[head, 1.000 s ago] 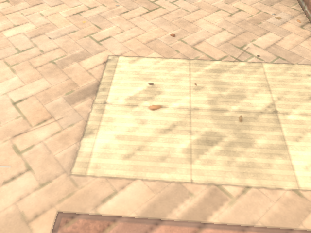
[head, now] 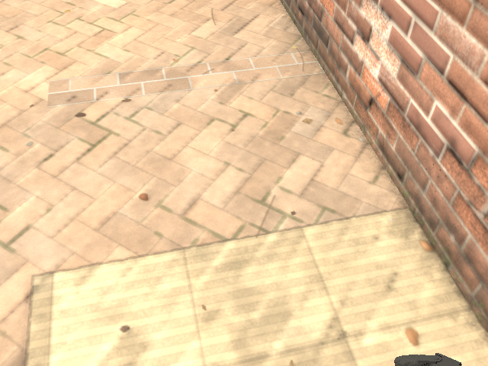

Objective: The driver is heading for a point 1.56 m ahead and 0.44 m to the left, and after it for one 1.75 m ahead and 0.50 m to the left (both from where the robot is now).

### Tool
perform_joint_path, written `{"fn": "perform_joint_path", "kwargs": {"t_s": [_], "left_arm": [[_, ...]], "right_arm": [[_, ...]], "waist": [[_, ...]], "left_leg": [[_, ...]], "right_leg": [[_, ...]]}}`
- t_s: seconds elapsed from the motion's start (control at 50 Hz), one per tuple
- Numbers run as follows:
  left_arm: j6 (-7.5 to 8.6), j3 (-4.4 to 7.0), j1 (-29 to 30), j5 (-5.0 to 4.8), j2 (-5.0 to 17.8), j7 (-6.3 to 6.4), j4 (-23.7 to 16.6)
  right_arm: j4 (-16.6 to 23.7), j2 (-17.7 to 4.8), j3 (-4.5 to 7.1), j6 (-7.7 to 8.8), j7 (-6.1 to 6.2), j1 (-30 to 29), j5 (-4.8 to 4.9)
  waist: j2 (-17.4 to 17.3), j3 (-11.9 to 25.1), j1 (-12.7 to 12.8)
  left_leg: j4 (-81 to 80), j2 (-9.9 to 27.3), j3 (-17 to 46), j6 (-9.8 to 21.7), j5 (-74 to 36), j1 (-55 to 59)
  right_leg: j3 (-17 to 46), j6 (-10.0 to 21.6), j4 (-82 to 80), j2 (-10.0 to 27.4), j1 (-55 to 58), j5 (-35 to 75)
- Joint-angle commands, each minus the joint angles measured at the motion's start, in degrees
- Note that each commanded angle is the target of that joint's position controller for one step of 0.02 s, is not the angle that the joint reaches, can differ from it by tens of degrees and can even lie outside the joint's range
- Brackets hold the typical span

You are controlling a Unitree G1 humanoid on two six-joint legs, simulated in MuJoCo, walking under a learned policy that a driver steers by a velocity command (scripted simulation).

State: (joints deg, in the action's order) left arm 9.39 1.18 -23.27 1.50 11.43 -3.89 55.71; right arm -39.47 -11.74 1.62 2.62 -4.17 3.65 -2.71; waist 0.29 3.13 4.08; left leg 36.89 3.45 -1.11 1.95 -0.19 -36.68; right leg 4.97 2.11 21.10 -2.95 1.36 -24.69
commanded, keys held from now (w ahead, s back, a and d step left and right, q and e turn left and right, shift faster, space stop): w+q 0.60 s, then w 0.40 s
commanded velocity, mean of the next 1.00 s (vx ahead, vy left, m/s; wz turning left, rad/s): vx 0.50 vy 0.00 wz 0.38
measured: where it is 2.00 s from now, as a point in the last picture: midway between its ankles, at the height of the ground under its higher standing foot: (169, 214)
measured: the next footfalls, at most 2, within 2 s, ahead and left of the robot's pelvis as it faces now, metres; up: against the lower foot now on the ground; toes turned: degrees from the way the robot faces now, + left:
left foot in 0.04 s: +0.20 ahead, +0.13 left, +0.00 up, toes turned +4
right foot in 0.58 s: +0.52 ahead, +0.01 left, +0.00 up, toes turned +24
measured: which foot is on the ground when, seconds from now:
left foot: up 0.00-0.02, down 0.04-0.58, up 0.60-1.00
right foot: down 0.00-0.08, up 0.10-0.56, down 0.58-1.00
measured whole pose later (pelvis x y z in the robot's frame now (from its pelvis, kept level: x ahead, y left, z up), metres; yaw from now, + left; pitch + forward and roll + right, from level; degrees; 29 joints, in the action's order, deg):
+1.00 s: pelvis +0.49 +0.14 +0.01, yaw +25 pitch +3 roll -2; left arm 4.3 4.2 -21.6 -1.5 15.0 -0.5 47.8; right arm -36.1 -13.6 2.4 3.5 -0.8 3.1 1.0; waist -2.0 1.0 6.3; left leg 37.0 4.5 1.8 0.9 6.5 -34.4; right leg -1.4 0.0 19.6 -1.3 -6.7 -16.4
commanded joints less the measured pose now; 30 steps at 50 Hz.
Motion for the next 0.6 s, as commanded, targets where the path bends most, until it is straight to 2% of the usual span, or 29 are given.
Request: {"fn": "perform_joint_path", "kwargs": {"t_s": [0.02, 0.04, 0.06, 0.08, 0.1, 0.12, 0.14, 0.16, 0.18, 0.2, 0.22, 0.24, 0.26, 0.28, 0.32, 0.36, 0.4, 0.44, 0.46, 0.48, 0.52, 0.54, 0.56, 0.58, 0.6], "left_arm": [[-0.89, 2.60, 0.74, -0.30, 11.27, 0.88, -1.49], [-1.21, 2.66, 0.13, 0.06, 10.75, 1.13, -2.38], [-1.35, 1.31, -3.98, 0.65, 5.75, 1.89, -3.52], [-1.24, -0.41, -10.24, 1.60, 1.49, 1.34, -5.85], [-2.31, 0.65, 0.90, 1.06, 4.63, 0.30, -7.49], [-2.76, 1.17, 9.72, 0.48, 5.49, 0.82, -10.09], [-2.71, 1.29, 10.12, 0.62, 6.28, 1.80, -9.56], [-2.45, 0.87, 8.97, 1.73, 4.98, 2.54, -9.90], [-2.39, 0.29, 10.35, 2.44, 3.96, 2.78, -9.98], [-2.81, -0.01, 10.94, 2.66, 3.36, 2.78, -10.33], [-3.14, 0.16, 12.14, 2.72, 3.69, 2.71, -10.78], [-2.20, 2.40, 14.84, -2.37, 8.06, 4.60, -15.42], [-2.10, 2.33, 15.93, -2.76, 7.67, 5.34, -16.20], [-2.24, 2.36, 15.96, -2.59, 7.19, 5.86, -16.77], [-2.33, 2.04, 19.99, -1.68, 5.28, 5.93, -18.69], [-2.53, 1.88, 24.00, -1.17, 3.72, 5.32, -19.92], [-2.63, 1.92, 27.81, -1.53, 3.30, 4.85, -21.36], [-2.59, 2.26, 30.71, -1.99, 3.93, 4.60, -22.90], [-2.40, 2.87, 31.20, -2.05, 6.11, 4.48, -22.85], [-2.19, 3.17, 31.65, -2.17, 6.81, 4.32, -23.32], [-1.50, 3.59, 31.65, -2.40, 7.40, 3.84, -23.87], [-1.17, 3.99, 29.65, -2.58, 7.88, 3.83, -23.64], [-0.89, 4.81, 24.64, -2.47, 9.16, 4.00, -22.45], [-0.75, 5.59, 16.72, -1.51, 10.95, 4.26, -21.60], [-0.82, 6.43, 6.84, -1.20, 14.28, 4.73, -21.16]], "right_arm": [[4.77, -7.66, 3.69, 1.95, 1.44, -1.89, 1.69], [3.30, -9.75, 4.93, 3.09, 2.06, 3.31, 2.38], [1.01, -10.67, 5.24, 3.91, 2.45, 12.71, 1.56], [-1.82, -11.27, 5.15, 4.09, 2.21, 24.54, 0.87], [-5.43, -8.55, 4.39, 4.34, 2.90, 31.27, -0.57], [-5.79, -9.84, 4.76, 5.00, 3.31, 26.82, -0.80], [-4.88, -8.83, 4.26, 4.89, 3.94, 22.29, -0.32], [-4.90, -6.10, 3.27, 4.80, 3.63, 19.86, 0.03], [-4.06, -4.20, 2.85, 4.90, 3.19, 16.50, 0.33], [-2.75, -4.00, 2.71, 4.91, 2.94, 13.97, 0.97], [-2.16, -4.95, 3.01, 5.20, 2.52, 12.83, 1.20], [-2.43, -6.76, 3.05, 4.21, 3.35, 13.54, 4.13], [-3.09, -7.73, 3.07, 3.80, 4.04, 14.40, 3.99], [-2.56, -7.85, 3.07, 3.48, 4.36, 14.58, 3.54], [-2.53, -7.89, 3.12, 2.75, 5.01, 16.84, 2.84], [-2.61, -7.30, 2.80, 2.37, 5.26, 18.09, 3.60], [-3.36, -7.18, 2.84, 2.11, 5.44, 20.45, 4.42], [-3.75, -7.43, 2.99, 1.84, 5.77, 21.68, 4.57], [-3.67, -8.04, 3.36, 1.73, 6.04, 21.77, 4.44], [-3.55, -7.94, 3.57, 1.42, 6.31, 21.90, 4.61], [-2.90, -8.58, 4.24, 0.62, 6.99, 20.81, 4.46], [-2.31, -8.95, 4.59, 0.25, 7.13, 19.69, 4.36], [-1.62, -8.38, 4.59, 0.14, 6.94, 18.80, 4.36], [-0.06, -6.71, 3.99, 0.44, 6.32, 16.94, 4.03], [1.82, -4.09, 3.40, 0.65, 5.83, 17.65, 2.45]], "waist": [[4.99, -3.64, -3.49], [3.43, 1.41, -4.50], [-2.50, 12.40, -4.86], [-17.06, 24.01, -7.62], [-16.18, 12.78, -12.28], [-8.97, -0.17, -11.53], [-5.78, -1.42, -8.92], [-4.57, -0.32, -6.12], [-2.80, -2.23, -4.77], [-2.55, -0.81, -3.82], [-2.30, -0.78, -3.28], [-0.03, -1.86, -3.12], [-0.69, -2.11, -2.75], [-0.62, -2.75, -2.90], [-0.92, -3.47, -4.45], [-2.88, -3.12, -5.79], [-4.29, -3.34, -7.37], [-5.60, -4.88, -7.99], [-6.15, -4.71, -8.28], [-5.92, -4.20, -8.29], [-6.03, -3.98, -7.62], [-6.57, -3.08, -6.45], [-6.52, -0.34, -4.25], [-5.15, 6.62, -0.45], [2.29, 15.09, 2.50]], "left_leg": [[-8.63, -3.24, -3.43, 3.28, 1.34, 8.06], [-6.39, -5.11, -3.97, 4.97, -0.39, 20.71], [-0.53, 0.48, 3.73, 11.01, -12.00, 42.28], [-11.26, 11.65, 31.00, 22.66, 4.16, 68.11], [-22.83, 12.61, 42.17, 18.09, 23.24, 61.91], [-24.16, 11.54, 35.59, 12.01, 30.88, 48.78], [-24.58, 9.50, 31.13, 10.86, 26.50, 40.25], [-24.45, 8.02, 26.64, 10.95, 20.04, 36.34], [-25.44, 7.36, 23.29, 11.12, 16.03, 31.27], [-26.22, 6.22, 22.03, 11.88, 12.90, 29.13], [-26.50, 5.43, 20.53, 12.87, 11.26, 27.03], [-27.55, 5.75, 22.90, 13.75, 7.58, 26.68], [-27.48, 6.30, 22.87, 13.92, 7.10, 26.21], [-26.95, 6.18, 22.54, 13.58, 7.32, 25.83], [-26.67, 4.89, 20.76, 12.36, 5.45, 23.30], [-25.85, 1.88, 17.37, 10.95, 3.63, 19.31], [-25.23, 1.24, 17.41, 10.37, 4.69, 18.83], [-23.72, 1.88, 20.03, 10.64, 5.81, 21.52], [-21.60, 2.70, 21.45, 10.05, 5.46, 25.14], [-19.73, 3.34, 23.06, 9.90, 5.17, 28.33], [-15.83, 4.02, 25.82, 9.54, 2.86, 31.14], [-13.10, 3.72, 26.62, 9.22, -0.84, 31.25], [-8.14, 1.36, 25.92, 8.25, -6.16, 30.56], [2.32, -1.15, 23.20, 6.73, -6.98, 25.65], [19.51, -6.29, 16.48, 4.45, 10.43, 15.20]], "right_leg": [[3.07, 7.40, 1.68, 15.98, 4.46, 60.07], [-0.30, 4.64, 8.42, 12.05, 0.93, 64.29], [-1.76, 1.51, 20.83, 8.29, -9.71, 48.25], [-1.81, -1.75, 35.87, -2.88, -31.01, 14.55], [1.99, -0.33, 46.89, -4.64, -42.80, -2.14], [3.52, 1.78, 53.98, -0.10, -47.70, 2.90], [3.47, 2.44, 54.79, 2.89, -44.80, 7.80], [4.11, 2.65, 53.03, 4.94, -42.44, 11.62], [3.05, 1.77, 50.79, 6.65, -41.00, 13.56], [2.26, 0.36, 47.57, 7.26, -38.79, 13.92], [1.25, -0.98, 45.73, 7.79, -38.91, 12.20], [-1.15, -2.26, 47.56, 6.84, -41.57, 14.76], [-0.36, -3.19, 45.34, 7.75, -44.01, 15.67], [0.19, -3.91, 41.78, 8.20, -46.41, 16.92], [-0.19, -4.79, 33.40, 7.60, -46.00, 23.27], [-1.42, -5.19, 23.68, 5.16, -38.86, 30.28], [-2.05, -5.38, 17.70, 3.23, -34.86, 33.15], [-1.23, -4.84, 12.57, 2.45, -34.79, 32.23], [0.25, -4.86, 11.12, 2.68, -35.29, 31.00], [0.78, -4.77, 8.86, 2.55, -35.46, 29.73], [1.03, -4.17, 5.54, 2.15, -32.82, 25.72], [0.41, -3.49, 4.20, 1.68, -29.11, 23.26], [-1.03, -2.00, 2.36, 1.03, -21.73, 22.74], [1.70, 1.12, 5.38, 5.93, -7.64, 23.59], [13.15, 4.58, 6.74, 16.70, 8.66, 24.18]]}}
